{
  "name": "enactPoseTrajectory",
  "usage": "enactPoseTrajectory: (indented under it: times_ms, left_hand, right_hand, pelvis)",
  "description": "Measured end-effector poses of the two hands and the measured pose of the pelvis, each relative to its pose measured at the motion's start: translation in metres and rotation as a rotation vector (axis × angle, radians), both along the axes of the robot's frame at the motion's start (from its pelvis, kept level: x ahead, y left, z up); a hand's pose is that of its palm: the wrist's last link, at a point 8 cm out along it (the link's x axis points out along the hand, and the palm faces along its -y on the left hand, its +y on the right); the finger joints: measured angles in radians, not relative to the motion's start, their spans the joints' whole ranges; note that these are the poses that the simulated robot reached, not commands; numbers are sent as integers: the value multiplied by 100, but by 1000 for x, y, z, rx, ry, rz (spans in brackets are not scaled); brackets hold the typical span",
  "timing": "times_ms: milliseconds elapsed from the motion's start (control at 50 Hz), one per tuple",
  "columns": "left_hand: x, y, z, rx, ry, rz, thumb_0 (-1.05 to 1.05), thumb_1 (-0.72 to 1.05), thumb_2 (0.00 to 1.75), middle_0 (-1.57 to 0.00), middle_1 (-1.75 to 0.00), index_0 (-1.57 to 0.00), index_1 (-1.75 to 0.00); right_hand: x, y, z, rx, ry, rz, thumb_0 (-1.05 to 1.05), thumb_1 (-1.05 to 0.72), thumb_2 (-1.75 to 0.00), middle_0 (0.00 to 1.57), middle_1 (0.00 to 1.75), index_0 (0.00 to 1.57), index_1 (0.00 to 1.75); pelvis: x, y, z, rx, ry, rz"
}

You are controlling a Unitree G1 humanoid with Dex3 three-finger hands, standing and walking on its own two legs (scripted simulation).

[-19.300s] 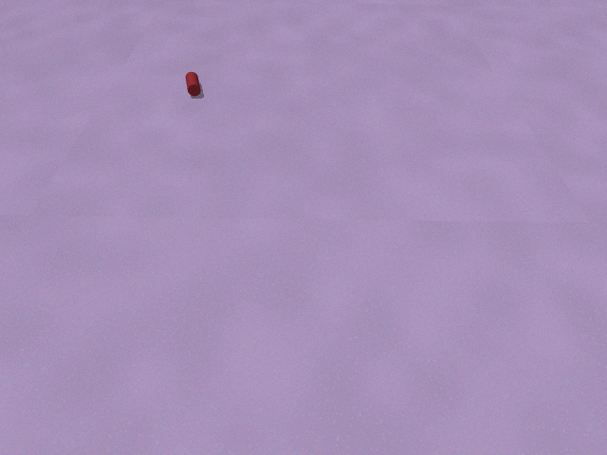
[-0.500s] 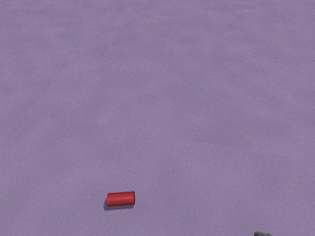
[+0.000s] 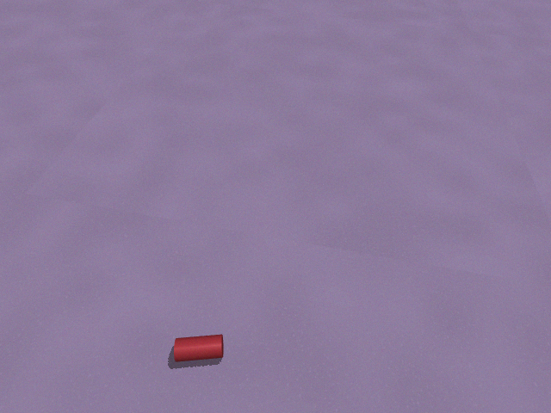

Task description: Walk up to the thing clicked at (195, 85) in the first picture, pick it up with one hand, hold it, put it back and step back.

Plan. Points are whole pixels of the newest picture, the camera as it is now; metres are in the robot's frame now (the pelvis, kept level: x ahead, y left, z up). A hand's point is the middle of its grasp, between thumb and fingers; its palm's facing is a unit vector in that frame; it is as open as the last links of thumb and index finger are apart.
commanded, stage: walk up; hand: left
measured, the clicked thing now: (199, 347) +0.43 +0.24 -0.74
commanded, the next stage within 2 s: none
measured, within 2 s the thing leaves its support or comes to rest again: neither
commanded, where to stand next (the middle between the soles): +0.06 -0.01 m, yaw +1 degrees
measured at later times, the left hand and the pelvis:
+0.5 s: hand out of the picture +0.08 +0.26 -0.16, palm faces +0.03 -0.93 -0.36, open 7.4 cm; pelvis +0.00 +0.00 +0.00, yaw +1 degrees
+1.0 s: hand out of the picture -0.03 +0.27 -0.14, palm faces +0.13 -0.90 -0.42, open 7.4 cm; pelvis -0.06 -0.02 -0.01, yaw +8 degrees
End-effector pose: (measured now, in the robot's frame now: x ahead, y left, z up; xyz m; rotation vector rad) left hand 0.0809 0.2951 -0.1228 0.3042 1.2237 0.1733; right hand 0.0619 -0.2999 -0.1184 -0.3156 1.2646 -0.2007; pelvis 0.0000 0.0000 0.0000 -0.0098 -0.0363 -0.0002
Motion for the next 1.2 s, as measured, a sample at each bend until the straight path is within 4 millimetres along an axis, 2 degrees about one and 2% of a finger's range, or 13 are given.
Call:
enactPoseTrajectory:
  times_ms: [220,400,500,580,640,740,800,860,940,980,1100,1200]
  left_hand:
    - [-19,6,3,24,52,46,1,90,89,-20,-30,-20,-30]
    - [-11,5,4,24,23,56,1,90,89,-20,-30,-20,-30]
    - [-7,9,3,41,1,63,1,90,89,-20,-30,-20,-30]
    - [-12,12,0,68,-5,48,1,90,89,-20,-30,-20,-30]
    - [-24,11,-2,92,-5,41,0,90,89,-20,-30,-20,-30]
    - [-67,0,-2,124,19,60,0,90,89,-20,-30,-20,-30]
    - [-96,-5,5,136,62,74,0,90,89,-20,-30,-20,-30]
    - [-112,-6,12,141,72,94,1,90,89,-20,-30,-21,-30]
    - [-118,-1,20,130,-8,121,1,90,89,-20,-30,-21,-30]
    - [-122,5,22,120,-55,138,1,90,89,-20,-30,-21,-30]
    - [-136,31,8,98,-27,155,1,90,89,-20,-30,-21,-30]
    - [-117,31,10,55,-36,134,1,90,89,-20,-30,-20,-30]
  right_hand:
    - [23,9,-5,29,-17,22,1,-90,-90,20,30,20,30]
    - [43,10,-2,29,-56,35,1,-90,-90,20,30,20,30]
    - [44,2,-4,14,-59,28,1,-90,-90,20,30,20,30]
    - [36,-10,-7,-6,-58,26,1,-90,-90,20,30,20,30]
    - [29,-22,-14,-13,-63,30,1,-90,-90,20,30,20,30]
    - [22,-40,-29,-15,-81,48,1,-90,-90,20,30,20,30]
    - [12,-41,-28,-2,-76,58,1,-90,-90,20,30,20,30]
    - [-9,-39,-29,19,-46,69,1,-90,-90,20,30,20,30]
    - [-44,-34,-27,28,53,105,1,-90,-90,20,30,20,30]
    - [-54,-31,-22,23,87,128,1,-90,-90,20,30,20,30]
    - [-59,-18,-5,-26,0,124,1,-90,-90,20,30,20,30]
    - [-57,-18,12,-48,-22,112,1,-90,-90,20,30,20,30]
  pelvis:
    - [8,0,1,0,5,11]
    - [12,-1,1,3,1,14]
    - [-2,-2,-4,4,5,18]
    - [-20,-7,-10,13,11,18]
    - [-33,-15,-17,21,9,21]
    - [-52,-30,-29,32,-8,28]
    - [-63,-31,-23,50,-1,21]
    - [-69,-30,-18,34,16,47]
    - [-66,-26,-14,22,27,96]
    - [-63,-23,-13,25,22,123]
    - [-58,-7,-16,32,-8,124]
    - [-43,-4,-7,19,-17,135]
